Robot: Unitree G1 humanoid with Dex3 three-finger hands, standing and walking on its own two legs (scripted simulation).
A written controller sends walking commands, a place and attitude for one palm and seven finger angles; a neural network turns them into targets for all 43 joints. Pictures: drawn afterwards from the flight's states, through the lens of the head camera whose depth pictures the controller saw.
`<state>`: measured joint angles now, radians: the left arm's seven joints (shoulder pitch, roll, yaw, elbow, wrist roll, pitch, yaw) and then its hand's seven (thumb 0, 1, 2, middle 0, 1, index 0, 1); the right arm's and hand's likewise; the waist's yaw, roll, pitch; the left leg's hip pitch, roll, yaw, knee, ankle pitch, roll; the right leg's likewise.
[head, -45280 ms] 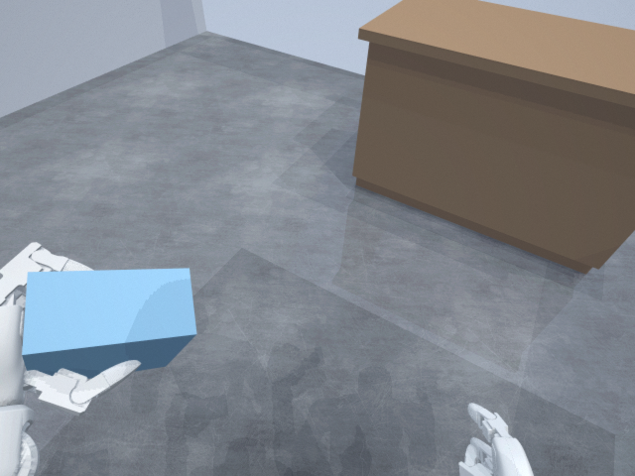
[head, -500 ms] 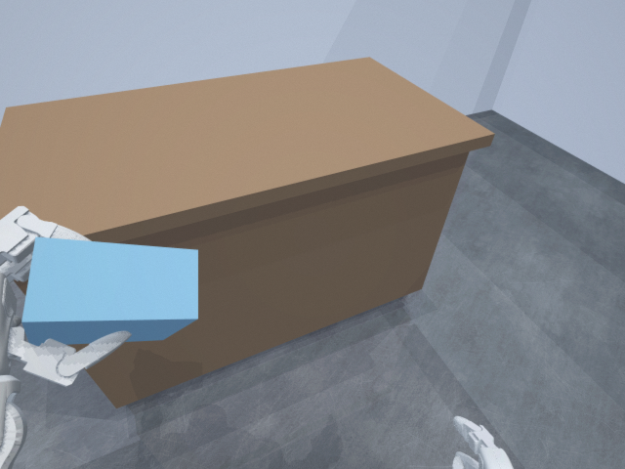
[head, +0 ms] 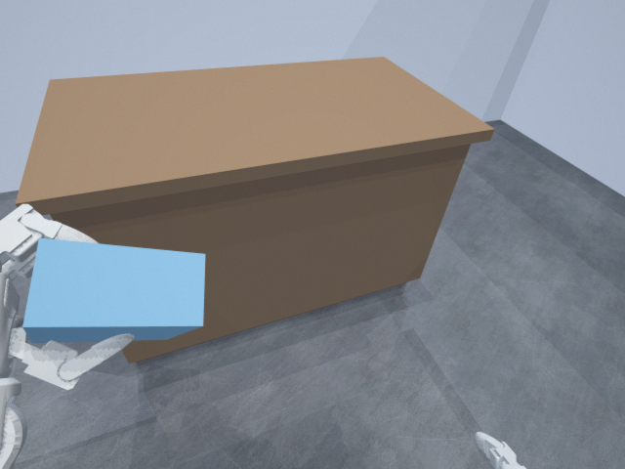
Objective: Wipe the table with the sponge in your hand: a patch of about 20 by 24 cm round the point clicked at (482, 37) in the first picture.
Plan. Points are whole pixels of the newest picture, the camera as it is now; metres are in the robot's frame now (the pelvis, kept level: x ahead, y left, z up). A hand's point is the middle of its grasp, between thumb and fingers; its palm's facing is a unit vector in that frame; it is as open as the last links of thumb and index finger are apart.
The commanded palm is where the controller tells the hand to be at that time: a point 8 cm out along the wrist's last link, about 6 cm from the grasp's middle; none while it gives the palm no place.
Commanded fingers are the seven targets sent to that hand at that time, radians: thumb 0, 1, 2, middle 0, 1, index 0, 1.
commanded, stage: stop stepping back and stand still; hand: left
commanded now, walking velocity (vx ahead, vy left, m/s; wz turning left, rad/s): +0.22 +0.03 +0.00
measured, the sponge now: (140, 300) +0.22 +0.19 +0.18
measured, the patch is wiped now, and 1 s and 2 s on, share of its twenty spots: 1.00 1.00 1.00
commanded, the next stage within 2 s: stand and wait in 0.18 s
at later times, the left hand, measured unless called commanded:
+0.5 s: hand (61, 282) +0.21 +0.25 +0.21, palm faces +0.46 -0.82 -0.35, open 10.6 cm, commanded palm +0.16 +0.29 +0.23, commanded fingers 0.00 0.10 1.30 -1.20 -1.60 -1.20 -1.60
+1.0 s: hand (69, 261) +0.24 +0.26 +0.21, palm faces +0.46 -0.80 -0.38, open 10.6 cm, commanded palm +0.18 +0.29 +0.23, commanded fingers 0.00 0.10 1.30 -1.20 -1.60 -1.20 -1.60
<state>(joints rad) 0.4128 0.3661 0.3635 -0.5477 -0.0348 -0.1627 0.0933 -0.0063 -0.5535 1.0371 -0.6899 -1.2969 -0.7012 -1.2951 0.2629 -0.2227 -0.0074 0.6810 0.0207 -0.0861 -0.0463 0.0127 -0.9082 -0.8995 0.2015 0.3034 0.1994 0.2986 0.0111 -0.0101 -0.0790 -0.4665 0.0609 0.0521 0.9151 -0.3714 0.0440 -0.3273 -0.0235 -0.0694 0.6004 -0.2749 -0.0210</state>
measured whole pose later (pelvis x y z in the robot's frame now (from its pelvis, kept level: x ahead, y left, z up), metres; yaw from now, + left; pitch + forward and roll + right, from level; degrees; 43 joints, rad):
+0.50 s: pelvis +0.01 +0.01 +0.00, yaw +1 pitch -2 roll -1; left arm 0.42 0.39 0.40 -0.60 -0.04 -0.16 0.15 -0.01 -0.55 1.04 -0.69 -1.30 -0.70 -1.29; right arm 0.22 -0.22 0.00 0.64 0.01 -0.09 -0.06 0.01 -0.91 -0.90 0.20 0.30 0.20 0.30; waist 0.00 -0.02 0.01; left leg -0.33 0.03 0.04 0.64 -0.26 0.02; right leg -0.30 -0.01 -0.05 0.65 -0.34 0.00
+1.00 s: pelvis +0.03 +0.01 +0.01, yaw +1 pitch +0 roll -1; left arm 0.43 0.38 0.39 -0.54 -0.04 -0.15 0.16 -0.01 -0.55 1.04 -0.69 -1.30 -0.70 -1.30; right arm 0.16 -0.21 0.01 0.61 0.02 -0.08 -0.05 0.01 -0.91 -0.90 0.20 0.30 0.20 0.30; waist 0.01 0.02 0.00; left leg -0.26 0.03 0.04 0.51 -0.24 0.01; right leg -0.20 0.02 -0.03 0.45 -0.24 -0.01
